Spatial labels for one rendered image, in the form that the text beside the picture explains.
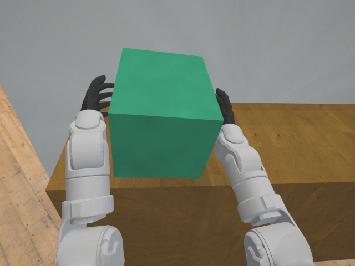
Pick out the left robot forearm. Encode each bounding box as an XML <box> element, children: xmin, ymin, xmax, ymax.
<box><xmin>55</xmin><ymin>110</ymin><xmax>114</xmax><ymax>266</ymax></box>

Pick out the pedestal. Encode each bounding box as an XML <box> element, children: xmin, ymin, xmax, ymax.
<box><xmin>45</xmin><ymin>101</ymin><xmax>355</xmax><ymax>266</ymax></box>

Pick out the robot right hand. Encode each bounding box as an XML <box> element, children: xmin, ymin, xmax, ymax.
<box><xmin>215</xmin><ymin>88</ymin><xmax>235</xmax><ymax>125</ymax></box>

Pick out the carton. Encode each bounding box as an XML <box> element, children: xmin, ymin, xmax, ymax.
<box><xmin>108</xmin><ymin>48</ymin><xmax>224</xmax><ymax>179</ymax></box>

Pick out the robot right upper arm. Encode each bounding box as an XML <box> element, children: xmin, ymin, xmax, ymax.
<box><xmin>244</xmin><ymin>222</ymin><xmax>315</xmax><ymax>266</ymax></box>

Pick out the robot left upper arm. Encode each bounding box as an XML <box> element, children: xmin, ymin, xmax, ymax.
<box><xmin>56</xmin><ymin>225</ymin><xmax>125</xmax><ymax>266</ymax></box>

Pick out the robot left hand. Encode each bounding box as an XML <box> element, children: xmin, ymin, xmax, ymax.
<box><xmin>81</xmin><ymin>75</ymin><xmax>115</xmax><ymax>117</ymax></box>

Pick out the right robot forearm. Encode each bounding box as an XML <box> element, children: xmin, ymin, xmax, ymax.
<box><xmin>214</xmin><ymin>124</ymin><xmax>313</xmax><ymax>260</ymax></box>

